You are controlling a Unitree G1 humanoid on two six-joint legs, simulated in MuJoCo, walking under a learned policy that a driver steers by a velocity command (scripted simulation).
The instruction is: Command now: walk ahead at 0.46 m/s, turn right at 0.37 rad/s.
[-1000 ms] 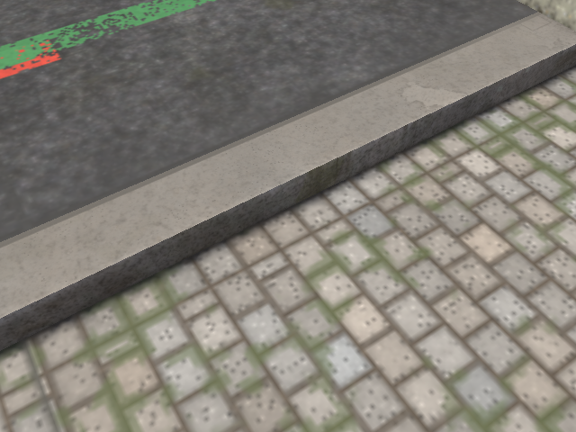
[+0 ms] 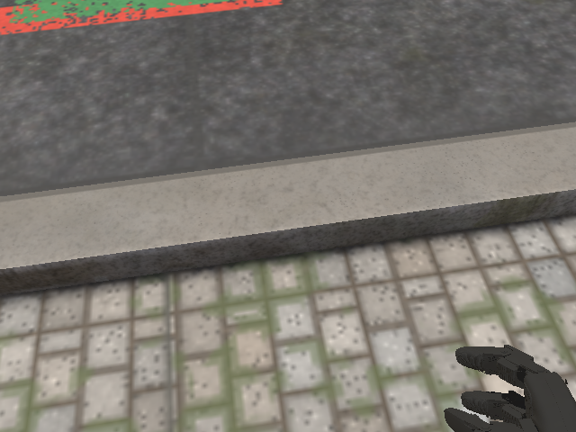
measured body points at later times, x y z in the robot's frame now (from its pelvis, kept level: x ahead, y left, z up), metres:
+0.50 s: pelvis +0.31 -0.05 -0.01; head +0.35 -0.07 +0.44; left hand +0.43 +0.20 -0.13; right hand +0.44 -0.32 -0.10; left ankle +0.51 +0.05 -0.68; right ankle +0.16 -0.06 -0.73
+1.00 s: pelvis +0.59 -0.11 +0.01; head +0.62 -0.11 +0.46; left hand +0.84 +0.04 -0.09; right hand +0.49 -0.36 -0.12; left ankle +0.59 -0.04 -0.74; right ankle +0.68 -0.30 -0.69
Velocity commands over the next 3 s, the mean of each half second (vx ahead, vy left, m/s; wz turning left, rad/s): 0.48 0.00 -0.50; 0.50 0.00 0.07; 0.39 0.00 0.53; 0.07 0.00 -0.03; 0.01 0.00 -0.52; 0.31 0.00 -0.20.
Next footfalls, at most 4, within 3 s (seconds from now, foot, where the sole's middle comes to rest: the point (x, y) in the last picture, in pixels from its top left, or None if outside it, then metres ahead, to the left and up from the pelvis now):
0.22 right None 0.20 -0.07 -0.77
0.62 left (361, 355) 0.63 -0.06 -0.77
1.14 right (456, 308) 0.78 -0.29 -0.77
1.76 left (327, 191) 1.03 0.06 -0.66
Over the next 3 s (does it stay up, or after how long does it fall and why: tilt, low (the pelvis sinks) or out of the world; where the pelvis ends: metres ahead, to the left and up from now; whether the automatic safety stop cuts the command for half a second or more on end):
stays up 0.95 -0.10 0.00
